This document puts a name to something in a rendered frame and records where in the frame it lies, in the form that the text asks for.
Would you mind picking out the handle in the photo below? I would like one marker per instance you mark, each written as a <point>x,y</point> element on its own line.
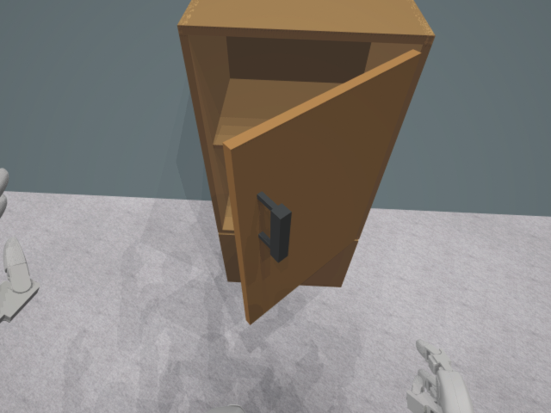
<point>280,221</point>

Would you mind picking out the right robot hand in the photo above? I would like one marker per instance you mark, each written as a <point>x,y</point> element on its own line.
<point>448,391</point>

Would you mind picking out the left robot hand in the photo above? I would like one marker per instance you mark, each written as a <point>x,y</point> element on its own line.
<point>14,295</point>

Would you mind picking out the cupboard door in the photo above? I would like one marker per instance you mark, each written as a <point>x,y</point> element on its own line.
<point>320,160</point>

